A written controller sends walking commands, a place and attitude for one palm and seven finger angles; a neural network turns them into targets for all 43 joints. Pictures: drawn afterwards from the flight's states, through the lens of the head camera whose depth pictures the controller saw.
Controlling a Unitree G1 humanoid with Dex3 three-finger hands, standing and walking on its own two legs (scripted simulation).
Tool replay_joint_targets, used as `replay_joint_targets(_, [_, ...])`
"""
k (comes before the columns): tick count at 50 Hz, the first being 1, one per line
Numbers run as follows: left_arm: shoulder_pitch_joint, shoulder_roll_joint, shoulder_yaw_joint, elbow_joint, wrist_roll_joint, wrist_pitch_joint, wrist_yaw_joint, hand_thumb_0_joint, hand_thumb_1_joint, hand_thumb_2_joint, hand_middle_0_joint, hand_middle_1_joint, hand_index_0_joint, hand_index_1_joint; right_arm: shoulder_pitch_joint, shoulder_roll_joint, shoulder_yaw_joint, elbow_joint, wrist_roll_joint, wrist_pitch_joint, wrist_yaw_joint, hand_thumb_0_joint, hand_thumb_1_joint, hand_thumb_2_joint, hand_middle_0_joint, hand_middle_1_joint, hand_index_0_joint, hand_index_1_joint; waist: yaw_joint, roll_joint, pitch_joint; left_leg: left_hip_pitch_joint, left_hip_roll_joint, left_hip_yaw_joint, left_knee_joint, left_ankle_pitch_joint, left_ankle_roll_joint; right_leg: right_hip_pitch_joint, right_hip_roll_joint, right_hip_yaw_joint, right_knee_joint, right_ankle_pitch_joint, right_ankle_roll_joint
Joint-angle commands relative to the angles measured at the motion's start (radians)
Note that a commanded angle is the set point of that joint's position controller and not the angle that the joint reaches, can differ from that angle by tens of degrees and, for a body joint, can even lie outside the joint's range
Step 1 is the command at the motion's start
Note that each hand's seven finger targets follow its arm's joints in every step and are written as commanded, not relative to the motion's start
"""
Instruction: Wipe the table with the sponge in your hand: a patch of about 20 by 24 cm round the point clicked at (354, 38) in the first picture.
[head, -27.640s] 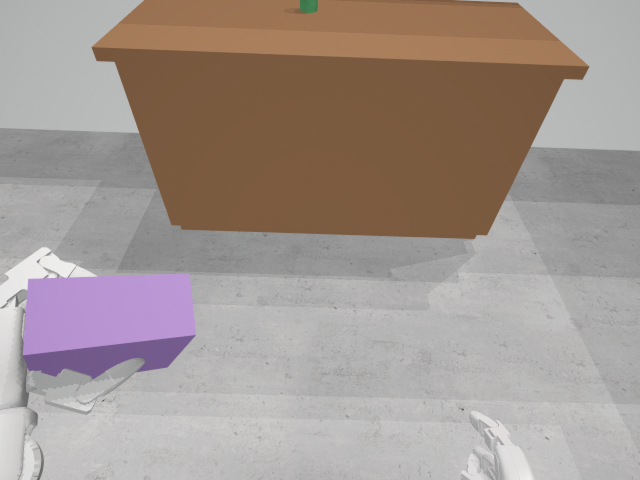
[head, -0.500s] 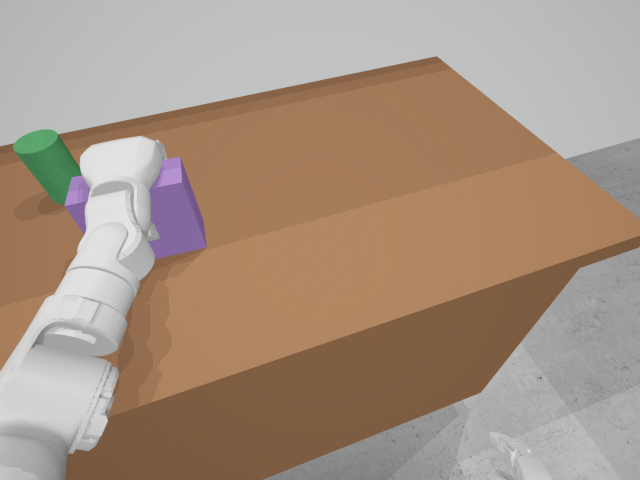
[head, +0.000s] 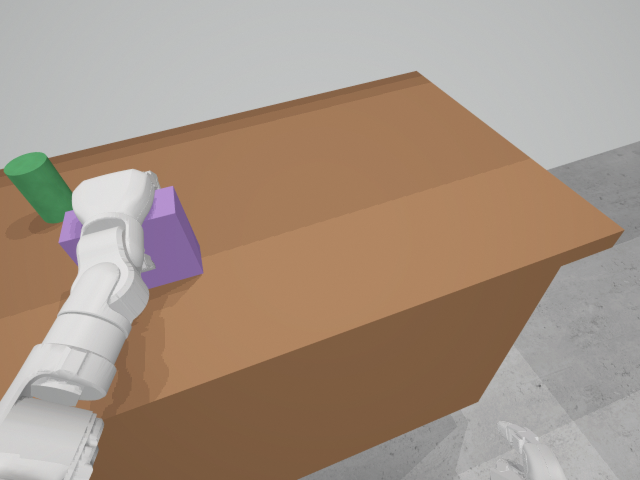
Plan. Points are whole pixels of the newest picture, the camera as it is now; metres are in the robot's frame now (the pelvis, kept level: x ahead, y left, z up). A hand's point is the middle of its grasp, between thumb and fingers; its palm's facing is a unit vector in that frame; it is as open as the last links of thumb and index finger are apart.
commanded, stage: wipe back along the middle lane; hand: left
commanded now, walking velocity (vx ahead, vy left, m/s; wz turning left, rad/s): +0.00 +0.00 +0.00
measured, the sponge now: (144, 254) +0.38 +0.28 +0.09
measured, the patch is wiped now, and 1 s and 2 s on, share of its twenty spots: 0.55 0.80 0.85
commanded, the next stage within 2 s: slide across to the third lane in 1.12 s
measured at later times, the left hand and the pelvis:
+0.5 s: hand (133, 247) +0.35 +0.26 +0.13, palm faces +0.07 -0.03 -1.00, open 9.8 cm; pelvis +0.00 +0.01 +0.00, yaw -1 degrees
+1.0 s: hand (138, 277) +0.31 +0.24 +0.13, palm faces +0.14 -0.06 -0.99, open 9.8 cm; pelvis +0.00 +0.01 +0.00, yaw -1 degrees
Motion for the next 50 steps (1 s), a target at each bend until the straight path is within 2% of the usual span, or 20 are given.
replay_joint_targets(1, [-0.185, 0.154, 0.049, -0.055, -0.013, 0.007, -0.033, 0.0, 0.1, 1.3, -1.2, -1.6, -1.2, -1.6, -0.116, -0.105, -0.031, -0.153, -0.003, -0.039, -0.011, 0.0, -0.9, -0.9, 0.2, 0.3, 0.2, 0.3, -0.005, -0.151, -0.212, 0.13, -0.024, 0.01, 0.005, 0.253, 0.041, 0.047, -0.012, 0.04, -0.039, 0.454, -0.002])
replay_joint_targets(8, [-0.113, 0.142, 0.056, -0.121, -0.019, -0.006, -0.042, 0.0, 0.1, 1.3, -1.2, -1.6, -1.2, -1.6, -0.14, -0.101, -0.027, -0.179, -0.001, -0.036, -0.005, 0.0, -0.9, -0.9, 0.2, 0.3, 0.2, 0.3, 0.007, -0.119, -0.209, 0.134, -0.019, 0.005, 0.008, 0.259, 0.038, 0.038, -0.01, 0.045, -0.032, 0.445, -0.007])
replay_joint_targets(10, [-0.064, 0.089, 0.022, -0.163, -0.028, 0.0, -0.037, 0.0, 0.1, 1.3, -1.2, -1.6, -1.2, -1.6, -0.141, -0.094, -0.028, -0.193, -0.002, -0.036, 0.003, 0.0, -0.9, -0.9, 0.2, 0.3, 0.2, 0.3, 0.009, -0.117, -0.209, 0.141, -0.02, 0.005, 0.013, 0.268, 0.038, 0.037, -0.007, 0.035, -0.027, 0.447, -0.005])
replay_joint_targets(11, [-0.03, 0.116, 0.05, -0.171, -0.027, 0.005, -0.032, 0.0, 0.1, 1.3, -1.2, -1.6, -1.2, -1.6, -0.148, -0.096, -0.029, -0.189, 0.0, -0.035, 0.006, 0.0, -0.9, -0.9, 0.2, 0.3, 0.2, 0.3, 0.014, -0.118, -0.203, 0.141, -0.017, 0.002, 0.014, 0.271, 0.036, 0.035, -0.005, 0.038, -0.025, 0.445, -0.006])
replay_joint_targets(12, [-0.009, 0.084, 0.028, -0.203, -0.038, 0.013, -0.031, 0.0, 0.1, 1.3, -1.2, -1.6, -1.2, -1.6, -0.157, -0.092, -0.027, -0.199, -0.001, -0.034, 0.008, 0.0, -0.9, -0.9, 0.2, 0.3, 0.2, 0.3, 0.017, -0.127, -0.202, 0.138, -0.018, 0.003, 0.01, 0.272, 0.037, 0.041, -0.006, 0.033, -0.024, 0.445, -0.005])
replay_joint_targets(18, [0.021, 0.121, 0.068, -0.301, -0.057, 0.075, -0.022, 0.0, 0.1, 1.3, -1.2, -1.6, -1.2, -1.6, -0.206, -0.097, -0.024, -0.195, 0.001, -0.033, 0.008, 0.0, -0.9, -0.9, 0.2, 0.3, 0.2, 0.3, 0.032, -0.138, -0.196, 0.145, -0.015, 0.001, 0.0, 0.271, 0.032, 0.049, -0.003, 0.041, -0.023, 0.439, -0.006])
replay_joint_targets(20, [0.071, 0.059, 0.019, -0.331, -0.06, 0.092, -0.024, 0.0, 0.1, 1.3, -1.2, -1.6, -1.2, -1.6, -0.213, -0.086, -0.02, -0.206, 0.003, -0.035, 0.013, 0.0, -0.9, -0.9, 0.2, 0.3, 0.2, 0.3, 0.033, -0.133, -0.189, 0.149, -0.013, -0.003, 0.0, 0.281, 0.03, 0.04, 0.0, 0.023, -0.016, 0.424, -0.005])
replay_joint_targets(23, [0.138, 0.072, 0.043, -0.4, -0.065, 0.108, -0.021, 0.0, 0.1, 1.3, -1.2, -1.6, -1.2, -1.6, -0.24, -0.086, -0.019, -0.213, 0.001, -0.038, 0.02, 0.0, -0.9, -0.9, 0.2, 0.3, 0.2, 0.3, 0.048, -0.116, -0.208, 0.165, -0.009, -0.007, 0.002, 0.302, 0.027, 0.051, 0.002, 0.029, -0.005, 0.434, -0.01])
replay_joint_targets(26, [0.153, 0.014, -0.005, -0.436, -0.071, 0.135, -0.018, 0.0, 0.1, 1.3, -1.2, -1.6, -1.2, -1.6, -0.251, -0.076, -0.015, -0.219, 0.004, -0.037, 0.026, 0.0, -0.9, -0.9, 0.2, 0.3, 0.2, 0.3, 0.042, -0.134, -0.187, 0.164, -0.002, -0.013, -0.003, 0.288, 0.023, 0.028, 0.006, 0.013, -0.004, 0.394, -0.007])
replay_joint_targets(28, [0.147, 0.057, 0.033, -0.456, -0.071, 0.152, -0.011, 0.0, 0.1, 1.3, -1.2, -1.6, -1.2, -1.6, -0.27, -0.079, -0.014, -0.213, 0.001, -0.037, 0.025, 0.0, -0.9, -0.9, 0.2, 0.3, 0.2, 0.3, 0.051, -0.124, -0.178, 0.17, 0.0, -0.014, -0.006, 0.278, 0.022, 0.025, 0.008, 0.022, -0.006, 0.383, -0.012])
replay_joint_targets(31, [0.191, -0.021, -0.032, -0.488, -0.071, 0.174, -0.013, 0.0, 0.1, 1.3, -1.2, -1.6, -1.2, -1.6, -0.288, -0.067, -0.008, -0.225, 0.005, -0.039, 0.03, 0.0, -0.9, -0.9, 0.2, 0.3, 0.2, 0.3, 0.05, -0.143, -0.18, 0.171, 0.0, -0.013, -0.002, 0.286, 0.018, 0.024, 0.008, 0.011, 0.003, 0.381, -0.009])
replay_joint_targets(33, [0.198, 0.01, -0.01, -0.522, -0.062, 0.186, -0.01, 0.0, 0.1, 1.3, -1.2, -1.6, -1.2, -1.6, -0.302, -0.07, -0.005, -0.224, 0.002, -0.04, 0.034, 0.0, -0.9, -0.9, 0.2, 0.3, 0.2, 0.3, 0.058, -0.108, -0.182, 0.182, 0.005, -0.018, -0.004, 0.285, 0.015, 0.02, 0.01, 0.018, 0.009, 0.366, -0.017])
replay_joint_targets(35, [0.204, -0.057, -0.072, -0.548, -0.061, 0.197, -0.015, 0.0, 0.1, 1.3, -1.2, -1.6, -1.2, -1.6, -0.31, -0.058, -0.001, -0.235, 0.006, -0.041, 0.039, 0.0, -0.9, -0.9, 0.2, 0.3, 0.2, 0.3, 0.051, -0.126, -0.179, 0.185, 0.005, -0.023, -0.001, 0.288, 0.016, 0.012, 0.011, 0.007, 0.014, 0.358, -0.015])
replay_joint_targets(38, [0.188, -0.015, -0.046, -0.557, -0.051, 0.216, -0.016, 0.0, 0.1, 1.3, -1.2, -1.6, -1.2, -1.6, -0.327, -0.062, 0.002, -0.227, 0.004, -0.039, 0.037, 0.0, -0.9, -0.9, 0.2, 0.3, 0.2, 0.3, 0.054, -0.125, -0.156, 0.179, 0.012, -0.027, -0.008, 0.249, 0.012, -0.005, 0.014, 0.016, 0.013, 0.313, -0.02])
replay_joint_targets(41, [0.185, -0.076, -0.101, -0.554, -0.05, 0.225, -0.02, 0.0, 0.1, 1.3, -1.2, -1.6, -1.2, -1.6, -0.33, -0.053, 0.008, -0.231, 0.006, -0.039, 0.039, 0.0, -0.9, -0.9, 0.2, 0.3, 0.2, 0.3, 0.05, -0.129, -0.157, 0.179, 0.01, -0.025, -0.003, 0.238, 0.013, -0.015, 0.012, 0.009, 0.017, 0.297, -0.018])
replay_joint_targets(43, [0.212, -0.025, -0.057, -0.575, -0.041, 0.224, -0.017, 0.0, 0.1, 1.3, -1.2, -1.6, -1.2, -1.6, -0.341, -0.058, 0.008, -0.23, 0.003, -0.04, 0.04, 0.0, -0.9, -0.9, 0.2, 0.3, 0.2, 0.3, 0.062, -0.11, -0.169, 0.185, 0.012, -0.028, -0.001, 0.24, 0.01, -0.006, 0.014, 0.024, 0.024, 0.3, -0.025])
replay_joint_targets(44, [0.216, -0.1, -0.121, -0.606, -0.047, 0.222, -0.022, 0.0, 0.1, 1.3, -1.2, -1.6, -1.2, -1.6, -0.344, -0.043, 0.011, -0.245, 0.005, -0.043, 0.044, 0.0, -0.9, -0.9, 0.2, 0.3, 0.2, 0.3, 0.057, -0.12, -0.183, 0.186, 0.006, -0.025, 0.006, 0.252, 0.014, 0.001, 0.011, 0.012, 0.03, 0.313, -0.02])
replay_joint_targets(47, [0.263, -0.083, -0.103, -0.614, -0.056, 0.222, -0.024, 0.0, 0.1, 1.3, -1.2, -1.6, -1.2, -1.6, -0.348, -0.045, 0.013, -0.243, 0.004, -0.041, 0.047, 0.0, -0.9, -0.9, 0.2, 0.3, 0.2, 0.3, 0.061, -0.13, -0.172, 0.171, 0.004, -0.019, 0.011, 0.258, 0.015, 0.016, 0.009, 0.018, 0.03, 0.349, -0.017])
replay_joint_targets(48, [0.282, -0.026, -0.048, -0.62, -0.053, 0.223, -0.019, 0.0, 0.1, 1.3, -1.2, -1.6, -1.2, -1.6, -0.353, -0.053, 0.009, -0.237, 0.0, -0.041, 0.046, 0.0, -0.9, -0.9, 0.2, 0.3, 0.2, 0.3, 0.068, -0.128, -0.169, 0.171, 0.009, -0.02, 0.012, 0.252, 0.013, 0.016, 0.012, 0.034, 0.03, 0.35, -0.021])
replay_joint_targets(50, [0.327, -0.103, -0.11, -0.647, -0.063, 0.223, -0.023, 0.0, 0.1, 1.3, -1.2, -1.6, -1.2, -1.6, -0.36, -0.04, 0.015, -0.251, 0.005, -0.042, 0.052, 0.0, -0.9, -0.9, 0.2, 0.3, 0.2, 0.3, 0.064, -0.142, -0.155, 0.164, 0.008, -0.018, 0.013, 0.26, 0.014, 0.013, 0.009, 0.019, 0.033, 0.354, -0.015])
